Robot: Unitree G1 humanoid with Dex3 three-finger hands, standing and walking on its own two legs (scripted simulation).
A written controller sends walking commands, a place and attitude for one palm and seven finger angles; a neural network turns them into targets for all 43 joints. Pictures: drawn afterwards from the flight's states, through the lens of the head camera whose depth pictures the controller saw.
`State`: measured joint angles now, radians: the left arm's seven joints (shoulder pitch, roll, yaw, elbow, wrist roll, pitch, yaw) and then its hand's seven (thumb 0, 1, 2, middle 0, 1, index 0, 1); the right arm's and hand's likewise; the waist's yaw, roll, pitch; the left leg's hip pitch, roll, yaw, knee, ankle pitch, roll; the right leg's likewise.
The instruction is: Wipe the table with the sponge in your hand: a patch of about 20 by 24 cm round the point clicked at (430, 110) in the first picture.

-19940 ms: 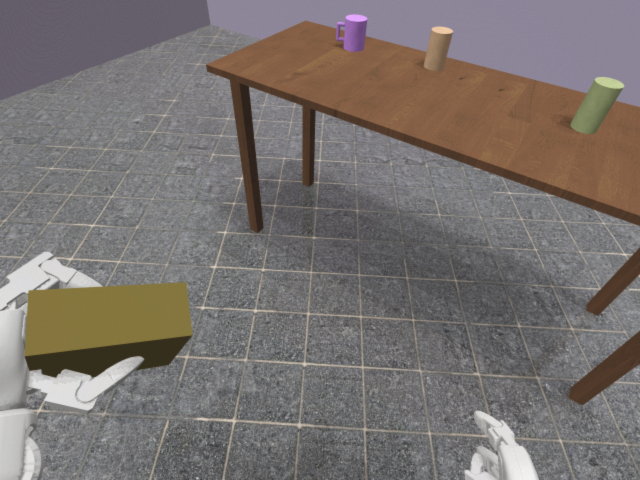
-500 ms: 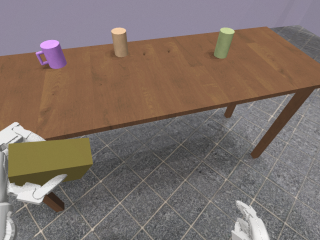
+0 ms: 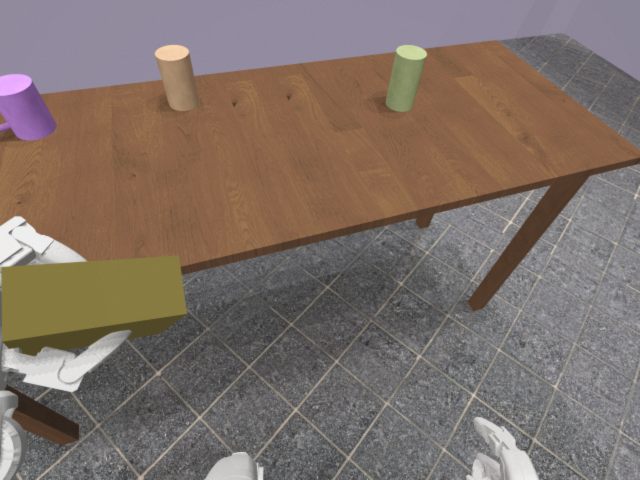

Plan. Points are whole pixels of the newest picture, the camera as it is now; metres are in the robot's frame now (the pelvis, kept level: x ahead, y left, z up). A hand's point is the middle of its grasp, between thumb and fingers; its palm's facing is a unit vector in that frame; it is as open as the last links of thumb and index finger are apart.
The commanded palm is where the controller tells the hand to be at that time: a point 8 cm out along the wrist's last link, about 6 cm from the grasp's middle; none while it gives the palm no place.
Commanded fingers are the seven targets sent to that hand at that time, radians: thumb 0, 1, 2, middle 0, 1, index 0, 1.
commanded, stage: shuffle to correct the standing spot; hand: left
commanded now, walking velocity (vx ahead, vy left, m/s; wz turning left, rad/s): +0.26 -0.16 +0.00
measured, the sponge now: (122, 304) +0.24 +0.21 +0.15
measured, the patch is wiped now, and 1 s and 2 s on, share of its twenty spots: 0.00 0.00 0.00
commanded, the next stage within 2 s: come to a stop and stand still in 0.86 s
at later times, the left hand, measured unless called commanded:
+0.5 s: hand (206, 212) +0.34 +0.16 +0.17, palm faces +0.40 -0.84 -0.37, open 9.3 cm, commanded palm +0.29 +0.19 +0.18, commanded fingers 0.00 0.10 1.30 -1.20 -1.60 -1.20 -1.60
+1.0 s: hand (312, 162) +0.43 +0.05 +0.17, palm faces +0.40 -0.84 -0.36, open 9.3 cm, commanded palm +0.38 +0.09 +0.18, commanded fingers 0.00 0.10 1.30 -1.20 -1.60 -1.20 -1.60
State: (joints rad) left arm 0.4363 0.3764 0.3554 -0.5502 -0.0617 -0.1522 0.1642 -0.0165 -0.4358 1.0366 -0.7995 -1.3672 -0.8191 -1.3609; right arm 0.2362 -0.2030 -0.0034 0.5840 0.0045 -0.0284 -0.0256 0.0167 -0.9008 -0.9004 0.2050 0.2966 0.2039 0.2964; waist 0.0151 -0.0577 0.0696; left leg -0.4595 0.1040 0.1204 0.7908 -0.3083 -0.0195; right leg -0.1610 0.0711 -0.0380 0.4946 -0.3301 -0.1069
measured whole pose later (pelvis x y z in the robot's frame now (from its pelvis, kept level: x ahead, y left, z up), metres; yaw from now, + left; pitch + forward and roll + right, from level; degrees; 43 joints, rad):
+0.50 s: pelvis +0.11 -0.08 -0.01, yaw -3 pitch -1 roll +1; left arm 0.45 0.37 0.38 -0.57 -0.05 -0.15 0.17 -0.02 -0.44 1.04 -0.80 -1.37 -0.82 -1.36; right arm 0.21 -0.20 0.02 0.62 0.00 -0.05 -0.03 0.02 -0.90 -0.90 0.21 0.30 0.20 0.30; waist 0.02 -0.04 0.09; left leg -0.40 0.07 0.14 0.75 -0.34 0.00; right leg -0.29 -0.01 -0.11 0.63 -0.32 -0.06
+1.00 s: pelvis +0.21 -0.18 +0.00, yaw -1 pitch -1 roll +1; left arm 0.46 0.34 0.34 -0.55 -0.05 -0.14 0.17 -0.02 -0.44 1.04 -0.80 -1.37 -0.82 -1.36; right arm 0.19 -0.20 0.01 0.62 0.00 -0.06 -0.05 0.02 -0.90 -0.90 0.20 0.30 0.20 0.30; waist 0.02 -0.03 0.08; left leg -0.40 0.06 0.12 0.76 -0.35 0.00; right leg -0.27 -0.02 -0.12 0.56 -0.28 -0.06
